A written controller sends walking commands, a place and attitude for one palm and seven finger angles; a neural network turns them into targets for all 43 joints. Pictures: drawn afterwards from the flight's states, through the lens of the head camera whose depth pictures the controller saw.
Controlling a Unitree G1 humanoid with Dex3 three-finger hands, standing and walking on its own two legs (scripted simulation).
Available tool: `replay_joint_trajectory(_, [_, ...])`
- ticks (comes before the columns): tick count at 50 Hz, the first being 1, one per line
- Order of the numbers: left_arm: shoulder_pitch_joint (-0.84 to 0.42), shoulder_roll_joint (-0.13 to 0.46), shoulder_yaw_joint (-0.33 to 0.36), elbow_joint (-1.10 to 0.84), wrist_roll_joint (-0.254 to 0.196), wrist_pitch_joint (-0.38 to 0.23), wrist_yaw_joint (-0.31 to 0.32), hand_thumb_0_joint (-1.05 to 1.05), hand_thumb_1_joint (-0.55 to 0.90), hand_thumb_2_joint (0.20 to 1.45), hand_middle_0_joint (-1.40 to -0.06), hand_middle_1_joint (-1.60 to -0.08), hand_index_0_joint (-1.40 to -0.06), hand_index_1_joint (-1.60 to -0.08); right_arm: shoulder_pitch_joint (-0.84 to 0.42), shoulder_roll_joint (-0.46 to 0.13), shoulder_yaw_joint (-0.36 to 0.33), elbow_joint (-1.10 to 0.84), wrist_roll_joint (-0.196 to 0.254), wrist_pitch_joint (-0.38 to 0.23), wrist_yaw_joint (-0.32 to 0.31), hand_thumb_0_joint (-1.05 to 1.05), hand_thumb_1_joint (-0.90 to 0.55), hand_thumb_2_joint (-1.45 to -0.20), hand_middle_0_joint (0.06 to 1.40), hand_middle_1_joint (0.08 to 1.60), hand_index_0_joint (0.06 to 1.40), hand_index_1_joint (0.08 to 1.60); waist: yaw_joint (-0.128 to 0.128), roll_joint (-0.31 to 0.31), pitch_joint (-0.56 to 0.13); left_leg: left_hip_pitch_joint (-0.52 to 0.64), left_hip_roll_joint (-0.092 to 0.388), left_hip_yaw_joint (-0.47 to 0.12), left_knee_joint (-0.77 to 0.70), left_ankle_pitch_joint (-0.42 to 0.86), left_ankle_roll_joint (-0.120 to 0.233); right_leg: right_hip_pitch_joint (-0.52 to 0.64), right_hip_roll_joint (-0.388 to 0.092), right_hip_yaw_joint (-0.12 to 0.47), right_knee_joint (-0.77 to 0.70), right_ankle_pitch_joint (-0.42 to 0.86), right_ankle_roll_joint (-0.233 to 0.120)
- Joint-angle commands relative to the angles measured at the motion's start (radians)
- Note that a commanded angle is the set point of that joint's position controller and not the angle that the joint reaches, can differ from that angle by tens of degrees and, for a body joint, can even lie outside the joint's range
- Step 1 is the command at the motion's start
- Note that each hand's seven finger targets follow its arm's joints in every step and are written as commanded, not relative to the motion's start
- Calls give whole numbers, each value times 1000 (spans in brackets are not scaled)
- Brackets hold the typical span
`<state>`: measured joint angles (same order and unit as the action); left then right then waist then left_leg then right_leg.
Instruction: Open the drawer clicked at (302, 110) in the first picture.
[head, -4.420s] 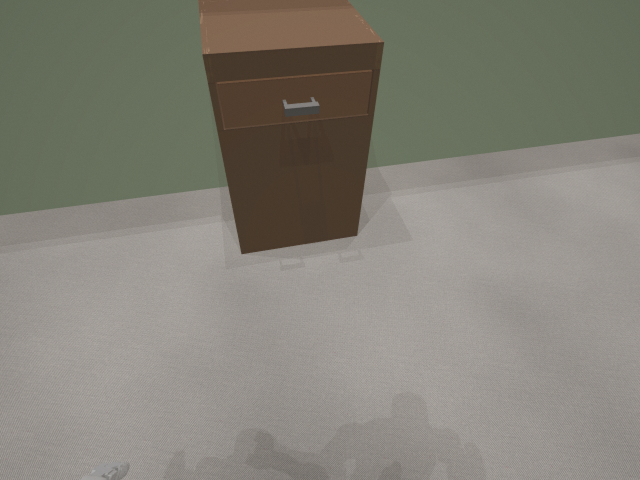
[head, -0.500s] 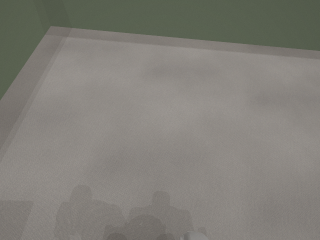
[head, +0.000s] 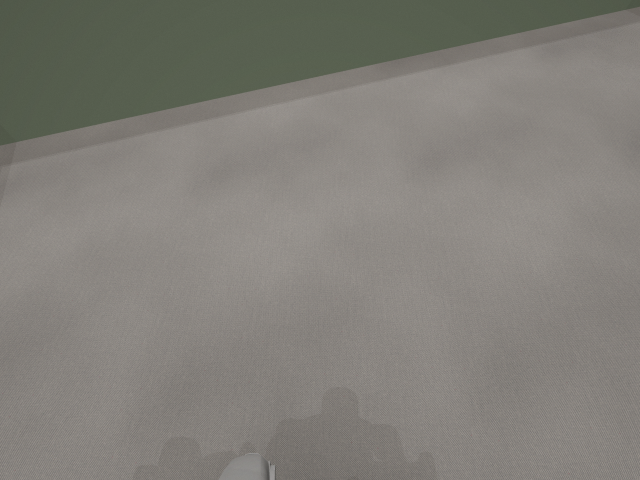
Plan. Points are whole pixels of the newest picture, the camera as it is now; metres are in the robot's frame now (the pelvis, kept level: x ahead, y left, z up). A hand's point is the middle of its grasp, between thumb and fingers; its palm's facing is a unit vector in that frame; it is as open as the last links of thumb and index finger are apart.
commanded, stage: walk to a spot facing it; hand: left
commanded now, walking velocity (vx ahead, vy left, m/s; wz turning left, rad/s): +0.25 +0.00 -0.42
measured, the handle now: out of the picture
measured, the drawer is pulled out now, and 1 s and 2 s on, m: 0.00 0.00 0.00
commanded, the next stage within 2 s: turn to face it in 0.50 s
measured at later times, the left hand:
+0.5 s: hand (175, 422) +0.23 +0.25 -0.18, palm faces -0.18 -0.96 -0.20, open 7.4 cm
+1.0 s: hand (273, 339) +0.36 +0.11 -0.16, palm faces -0.29 -0.94 -0.17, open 7.4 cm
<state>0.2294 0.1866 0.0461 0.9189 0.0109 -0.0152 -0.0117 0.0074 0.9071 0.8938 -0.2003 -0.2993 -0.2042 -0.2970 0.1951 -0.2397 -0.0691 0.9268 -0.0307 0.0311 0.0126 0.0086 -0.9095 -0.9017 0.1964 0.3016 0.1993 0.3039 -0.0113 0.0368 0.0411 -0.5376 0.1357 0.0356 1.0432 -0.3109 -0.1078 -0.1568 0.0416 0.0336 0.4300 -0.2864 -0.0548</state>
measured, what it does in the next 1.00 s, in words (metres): walks ahead: left foot, then right foot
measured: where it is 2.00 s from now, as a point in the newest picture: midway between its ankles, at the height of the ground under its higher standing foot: outside the picture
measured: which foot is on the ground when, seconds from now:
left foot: up 0.00-0.20, down 0.22-0.72, up 0.74-1.00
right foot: down 0.00-0.24, up 0.26-0.70, down 0.72-1.00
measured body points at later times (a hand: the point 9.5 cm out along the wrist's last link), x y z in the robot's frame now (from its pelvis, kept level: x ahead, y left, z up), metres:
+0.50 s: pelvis +0.14 +0.06 +0.00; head +0.18 +0.08 +0.45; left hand +0.24 +0.31 -0.16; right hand +0.13 -0.19 -0.13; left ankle +0.14 +0.15 -0.74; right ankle +0.09 -0.08 -0.64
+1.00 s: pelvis +0.19 +0.00 -0.01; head +0.20 -0.01 +0.44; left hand +0.38 +0.16 -0.14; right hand +0.13 -0.22 -0.17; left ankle +0.22 +0.13 -0.68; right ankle +0.16 -0.09 -0.74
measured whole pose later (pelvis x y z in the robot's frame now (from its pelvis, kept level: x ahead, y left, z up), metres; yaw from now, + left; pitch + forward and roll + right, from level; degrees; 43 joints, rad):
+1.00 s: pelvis +0.19 +0.00 -0.01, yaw -15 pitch -1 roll +1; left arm 0.10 0.11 0.02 0.95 0.02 0.00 0.02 0.01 0.91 0.89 -0.20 -0.30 -0.21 -0.30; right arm 0.29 -0.17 -0.06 1.03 -0.01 0.06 0.00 0.01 -0.91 -0.90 0.20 0.30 0.20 0.30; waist -0.06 0.02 0.05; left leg -0.44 0.10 0.08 1.02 -0.45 -0.07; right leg -0.21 -0.10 -0.23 0.54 -0.30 -0.02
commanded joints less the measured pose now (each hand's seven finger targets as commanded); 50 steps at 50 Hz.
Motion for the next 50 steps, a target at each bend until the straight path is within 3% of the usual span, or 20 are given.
replay_joint_trajectory(1, [84,205,60,-29,8,-32,13,0,900,900,-200,-300,-200,-300,-79,-69,-15,-106,4,-37,1,0,-900,-900,200,300,200,300,42,-174,-1,-112,-14,8,-84,32,3,81,-239,256,-169,187,-129])
replay_joint_trajectory(7, [112,210,62,-10,13,-28,21,0,900,900,-200,-300,-200,-300,-150,-52,-1,-142,17,-67,-2,0,-900,-900,200,300,200,300,60,-193,-3,59,-68,21,-350,-24,34,65,-247,308,-87,365,-122])
replay_joint_trajectory(8, [103,212,63,-8,12,-26,20,0,900,900,-200,-300,-200,-300,-121,-55,-2,-134,18,-70,-6,0,-900,-900,200,300,200,300,42,-184,-13,125,-88,38,-414,-9,40,52,-229,302,-56,393,-109])
replay_joint_trajectory(10, [60,187,64,-14,1,-23,18,0,900,900,-200,-300,-200,-300,85,-109,-13,-68,15,-83,-28,0,-900,-900,200,300,200,300,-56,-89,-87,488,-75,28,-626,135,56,-112,-126,231,171,374,-43])
replay_joint_trajectory(11, [98,123,57,-25,-14,-17,10,0,900,900,-200,-300,-200,-300,191,-220,-35,-39,2,-90,-39,0,-900,-900,200,300,200,300,-84,155,-189,712,185,-240,-673,154,119,-307,4,112,422,50,16])
replay_joint_trajectory(12, [116,94,46,-35,-12,-18,5,0,900,900,-200,-300,-200,-300,251,-271,-37,-33,5,-81,-37,0,-900,-900,200,300,200,300,-81,307,-210,726,393,-441,-733,231,204,-444,29,9,683,-326,58])
replay_joint_trajectory(13, [109,124,56,-27,0,-9,4,0,900,900,-200,-300,-200,-300,196,-236,-24,-53,8,-68,-34,0,-900,-900,200,300,200,300,-65,184,-138,576,406,-419,-763,156,242,-434,-40,39,780,-319,59])
replay_joint_trajectory(16, [78,115,67,-2,18,19,-17,0,900,900,-200,-300,-200,-300,38,-103,16,-81,7,-75,-41,0,-900,-900,200,300,200,300,4,132,38,317,251,-158,-805,197,167,-400,-104,-3,821,-134,81])
replay_joint_trajectory(19, [126,79,64,13,9,43,-19,0,900,900,-200,-300,-200,-300,42,-85,16,-63,14,-81,-50,0,-900,-900,200,300,200,300,33,124,-30,377,201,34,-740,524,168,-385,-106,-35,829,-52,105])
replay_joint_trajectory(26, [-8,52,60,-49,14,69,-18,0,900,900,-200,-300,-200,-300,111,-80,-5,-23,12,-69,-48,0,-900,-900,200,300,200,300,7,94,-16,469,225,131,-717,588,211,-463,-133,-83,677,8,129])
replay_joint_trajectory(31, [-119,38,42,-86,17,51,-12,0,900,900,-200,-300,-200,-300,163,-98,-18,15,0,-58,-38,0,-900,-900,200,300,200,300,-41,143,-2,475,230,168,-650,641,218,-344,-111,-138,369,-48,103])
replay_joint_trajectory(33, [-73,38,31,-68,19,30,1,0,900,900,-200,-300,-200,-300,176,-107,-17,37,1,-55,-35,0,-900,-900,200,300,200,300,-23,127,-48,488,220,160,-562,727,202,-222,-77,-155,212,-19,79])
replay_joint_trajectory(34, [0,56,31,-40,22,17,7,0,900,900,-200,-300,-200,-300,172,-103,-15,47,7,-55,-33,0,-900,-900,200,300,200,300,18,86,-88,463,196,169,-471,731,172,-102,-68,-156,85,94,72])
replay_joint_trajectory(35, [85,105,37,-4,28,-3,16,0,900,900,-200,-300,-200,-300,183,-78,-6,48,17,-57,-28,0,-900,-900,200,300,200,300,56,-11,-159,350,146,193,-338,600,125,102,-133,-97,2,343,56])
replay_joint_trajectory(36, [160,200,48,32,29,-25,33,0,900,900,-200,-300,-200,-300,192,3,18,34,30,-58,-23,0,-900,-900,200,300,200,300,80,-257,-271,128,20,208,-146,15,68,330,-394,166,30,789,-36])
replay_joint_trajectory(37, [167,230,39,47,6,-29,35,0,900,900,-200,-300,-200,-300,173,4,23,21,38,-44,-34,0,-900,-900,200,300,200,300,75,-237,-325,145,-18,72,-71,-352,64,296,-486,165,45,1001,-148])
replay_joint_trajectory(38, [87,223,38,34,8,-27,40,0,900,900,-200,-300,-200,-300,145,-4,21,22,37,-35,-39,0,-900,-900,200,300,200,300,60,-192,-256,110,-12,12,-36,-355,71,258,-461,84,36,980,-176])
replay_joint_trajectory(39, [59,181,38,29,10,-21,48,0,900,900,-200,-300,-200,-300,137,19,26,33,32,-24,-35,0,-900,-900,200,300,200,300,60,-245,-229,77,-14,5,21,-316,66,222,-439,68,33,948,-151])
replay_joint_trajectory(44, [-96,151,25,-5,11,1,54,0,900,900,-200,-300,-200,-300,172,12,6,78,24,13,-22,0,-900,-900,200,300,200,300,-14,-169,-34,94,-29,17,70,-161,44,-48,-391,-109,-70,573,-80])
replay_joint_trajectory(50, [-90,148,44,-19,17,10,55,0,900,900,-200,-300,-200,-300,112,21,-4,29,17,9,-4,0,-900,-900,200,300,200,300,1,-222,-9,86,-24,69,-130,-118,39,-43,-404,-181,-58,376,-66])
